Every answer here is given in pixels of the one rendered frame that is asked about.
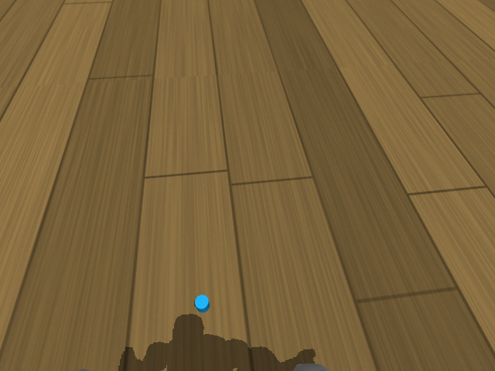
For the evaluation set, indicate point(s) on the tin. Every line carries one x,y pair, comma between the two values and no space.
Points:
202,303

